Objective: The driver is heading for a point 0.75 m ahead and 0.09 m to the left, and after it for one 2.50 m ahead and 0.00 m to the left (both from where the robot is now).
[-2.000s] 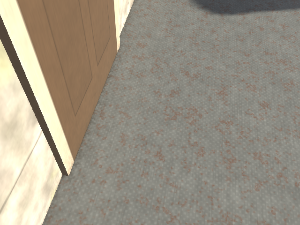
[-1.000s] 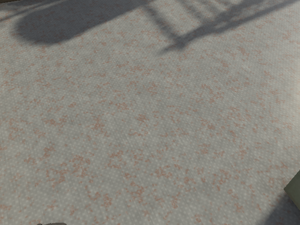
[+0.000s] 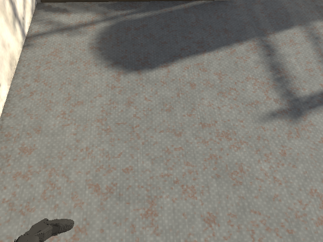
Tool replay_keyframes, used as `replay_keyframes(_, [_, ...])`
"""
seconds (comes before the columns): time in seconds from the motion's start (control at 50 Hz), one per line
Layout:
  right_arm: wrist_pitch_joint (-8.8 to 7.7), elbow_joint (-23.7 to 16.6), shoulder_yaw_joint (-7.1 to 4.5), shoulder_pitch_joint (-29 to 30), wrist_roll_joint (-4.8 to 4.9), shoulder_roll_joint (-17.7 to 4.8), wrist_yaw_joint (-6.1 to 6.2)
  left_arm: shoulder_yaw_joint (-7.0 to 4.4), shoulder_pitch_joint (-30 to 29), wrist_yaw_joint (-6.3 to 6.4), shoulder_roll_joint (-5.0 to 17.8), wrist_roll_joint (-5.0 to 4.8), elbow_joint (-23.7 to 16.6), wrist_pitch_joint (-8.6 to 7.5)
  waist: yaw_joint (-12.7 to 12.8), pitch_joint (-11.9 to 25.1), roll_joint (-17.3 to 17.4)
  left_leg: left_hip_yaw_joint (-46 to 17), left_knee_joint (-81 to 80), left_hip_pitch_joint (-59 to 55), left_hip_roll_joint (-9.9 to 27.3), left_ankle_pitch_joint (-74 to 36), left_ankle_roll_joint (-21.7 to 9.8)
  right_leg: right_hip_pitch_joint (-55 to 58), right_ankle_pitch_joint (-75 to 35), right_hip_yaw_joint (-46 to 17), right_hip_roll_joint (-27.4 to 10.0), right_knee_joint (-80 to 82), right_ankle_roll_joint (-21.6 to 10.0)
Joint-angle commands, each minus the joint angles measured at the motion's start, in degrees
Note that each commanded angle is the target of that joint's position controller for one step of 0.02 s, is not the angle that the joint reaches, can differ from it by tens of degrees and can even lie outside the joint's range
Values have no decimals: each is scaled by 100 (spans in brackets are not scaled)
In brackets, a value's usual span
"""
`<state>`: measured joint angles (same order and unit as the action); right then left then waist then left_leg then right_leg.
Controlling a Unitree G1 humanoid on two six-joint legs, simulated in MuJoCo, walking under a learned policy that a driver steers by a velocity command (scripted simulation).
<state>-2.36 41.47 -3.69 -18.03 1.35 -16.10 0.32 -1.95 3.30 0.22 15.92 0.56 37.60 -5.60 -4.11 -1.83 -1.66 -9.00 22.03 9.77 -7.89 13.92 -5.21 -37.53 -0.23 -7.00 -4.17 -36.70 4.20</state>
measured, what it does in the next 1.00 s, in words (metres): walks ahead, turning left: right foot, then left foot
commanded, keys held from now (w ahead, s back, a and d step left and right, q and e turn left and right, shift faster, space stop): w+q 0.62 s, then w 0.08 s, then w+e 0.30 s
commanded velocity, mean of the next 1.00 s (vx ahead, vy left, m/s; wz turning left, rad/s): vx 0.50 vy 0.00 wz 0.40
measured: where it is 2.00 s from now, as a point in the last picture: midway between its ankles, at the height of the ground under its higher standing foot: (109, 116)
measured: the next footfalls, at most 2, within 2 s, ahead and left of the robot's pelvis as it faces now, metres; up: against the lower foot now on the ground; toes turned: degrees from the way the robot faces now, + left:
right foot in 0.12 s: +0.25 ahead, -0.15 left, +0.00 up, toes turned +9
left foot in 0.64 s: +0.45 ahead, +0.19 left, +0.00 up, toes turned +26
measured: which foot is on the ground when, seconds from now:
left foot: down 0.00-0.12, up 0.14-0.62, down 0.64-1.00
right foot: up 0.00-0.10, down 0.12-0.64, up 0.66-1.00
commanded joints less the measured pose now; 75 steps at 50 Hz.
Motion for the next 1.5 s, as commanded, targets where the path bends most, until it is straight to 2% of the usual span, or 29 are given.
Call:
replay_keyframes(0.02, [-11,-286,-248,-182,51,-897,52,-140,-462,-58,504,-83,-471,-124,-16,362,682,-1185,-239,354,1216,-836,-708,1092,-213,259,449,624,-36])
replay_keyframes(0.1, [14,-393,-196,-10,-9,-673,55,-361,422,-68,848,-76,-277,-238,570,674,878,-1524,888,150,1137,-1001,-370,2448,360,241,357,1191,-531])
replay_keyframes(0.12, [-23,-499,-71,6,-68,-323,25,-455,1232,-17,1141,28,-221,-260,932,1360,391,-1063,2340,759,825,-499,-145,3826,649,-563,-549,1102,-934])
replay_keyframes(0.14, [-77,-621,42,-825,40,6,25,-562,1817,-8,1613,119,-44,-190,663,2075,-1351,-197,4189,2695,9,1864,275,5722,1482,-3054,-1912,1434,-1942])
replay_keyframes(0.16, [-90,-547,-31,-886,125,-550,43,-521,1883,-44,1240,-45,-7,-144,763,1928,-1383,-155,5135,3627,496,1941,382,5716,3037,-4117,-2184,1793,-2071])
replay_keyframes(0.2, [-17,-671,-160,148,8,-927,57,-350,1353,-4,691,-16,-114,-60,906,683,-320,58,5373,3710,896,905,474,4373,2458,-2362,-1573,1960,-1547])
replay_keyframes(0.24, [0,-798,-182,390,-25,-737,0,-261,1074,3,485,38,-41,-31,671,195,-359,110,4963,3351,1176,443,482,3445,1322,-1276,-1108,2225,-1376])
replay_keyframes(0.32, [112,-877,-115,443,9,-384,-45,-308,1081,-25,583,-25,215,-99,540,52,-418,314,4373,3246,1334,128,559,3068,388,-290,-1014,2644,-1484])
replay_keyframes(0.54, [42,-1348,-25,1896,30,-275,-347,-449,1487,17,1159,-178,795,91,907,-281,-216,1007,1638,2889,1209,-1086,279,3977,-804,1274,-1177,2517,-1183])
replay_keyframes(0.58, [74,-1405,-124,1744,-7,-493,-335,-489,1470,57,1315,-223,819,157,698,-101,-421,1355,1462,2287,908,-397,66,4187,-2582,1539,-1177,1915,-1029])
replay_keyframes(0.62, [158,-1118,-372,438,-67,-907,-286,-538,1348,85,1518,-234,783,199,-96,630,-429,1569,1016,394,402,-493,-248,3825,-3906,1857,-922,205,-786])
replay_keyframes(0.64, [227,-831,-550,-652,-43,-1278,-167,-434,1415,97,1287,-115,703,167,-569,1193,48,801,977,-1528,742,-703,-526,2428,-2501,1840,-727,-1412,-575])
replay_keyframes(0.66, [175,-819,-580,-563,18,-1910,-94,-114,1936,-7,317,189,389,50,183,1579,1879,-2272,561,-3240,2339,-290,-1389,-115,3191,1524,305,-3500,-271])
replay_keyframes(0.68, [64,-944,-444,-834,-19,-1495,-134,-148,1707,-87,736,-80,408,-152,-226,2621,1455,-3902,-398,-3455,2905,628,-1905,-566,3540,210,438,-4322,-287])
replay_keyframes(0.7, [-24,-793,-343,-693,-63,-1140,-172,-243,1183,-108,1057,-321,284,-212,-280,1732,990,-2993,-487,-2899,2668,288,-1577,-986,3007,204,182,-4315,-330])
replay_keyframes(0.74, [-83,-816,-179,26,-191,-786,-118,-171,824,-55,999,-135,324,-240,47,825,240,-1587,-496,-1329,2333,-754,-1176,-627,2211,404,-306,-3614,-416])
replay_keyframes(0.82, [-215,-659,-77,336,-219,-738,-88,-106,1258,-133,683,-117,497,19,521,462,429,-534,-1094,-39,2127,-1712,-1075,53,1523,337,-511,-3014,-314])
replay_keyframes(0.94, [-308,-193,-32,-19,-276,-850,61,-96,273,-210,516,-85,108,61,202,-44,438,853,-1433,68,1700,-1716,-512,-120,-688,405,-115,-1011,-210])
replay_keyframes(1.06, [-187,283,4,-526,-206,-868,118,-33,-562,-511,360,-150,-324,1,-103,-386,431,1086,-1205,-1436,2198,-1937,-335,-741,-611,507,99,132,-502])
replay_keyframes(1.14, [-47,269,-55,-345,-187,-1185,184,-106,-263,-619,538,-86,-457,41,222,47,828,1465,48,-1724,2299,-5334,-124,216,680,1194,593,136,-866])
replay_keyframes(1.18, [32,226,-56,-271,-197,-1248,267,-360,1164,-545,1007,-107,-159,84,1021,824,825,1670,2013,-1150,2171,-6273,92,2196,664,1279,959,443,-1188])
replay_keyframes(1.2, [-53,75,0,-316,-238,-1151,286,-511,2017,-425,1421,-127,15,120,1389,1376,188,1724,3740,185,1897,-4445,291,3949,461,62,253,633,-1570])
replay_keyframes(1.22, [-287,-178,245,-1014,-367,-286,140,-568,1718,-350,1888,-108,-195,126,672,2081,-1439,1364,6213,2828,412,1409,775,6087,268,-3409,-1424,936,-2964])
replay_keyframes(1.24, [-553,-221,123,-544,-146,-946,-4,-505,1963,-279,1428,-138,-157,153,1103,2747,-674,27,6710,3421,525,1604,687,6410,657,-4298,-1580,1645,-3091])
replay_keyframes(1.26, [-642,-437,79,80,87,-1105,-56,-470,1801,-209,1221,-112,-132,159,1147,1899,-356,35,6459,3713,839,1225,603,5821,554,-3205,-1318,1656,-2741])
replay_keyframes(1.28, [-684,-602,113,366,60,-1000,-40,-419,1479,-207,1061,-123,-166,164,902,1158,248,166,5747,3678,1076,959,592,4894,-214,-2420,-1030,1673,-2490])
replay_keyframes(1.32, [-576,-582,40,374,-163,-1018,-1,-314,983,-172,818,-96,-318,180,472,597,321,274,4934,2915,1299,754,682,3444,-1091,-1692,-629,1905,-2321])
replay_keyframes(1.44, [-332,-736,149,821,-293,-585,30,-395,987,-22,1115,-175,-146,203,377,229,-119,686,2441,2041,1089,-572,1044,1916,-1209,-776,60,2153,-1940])
replay_keyframes(1.5, [-378,-852,177,1524,-122,-502,-10,-396,1414,52,1103,-224,0,321,739,325,-294,649,1312,1768,802,-1503,1041,2143,-260,-998,93,2034,-1689])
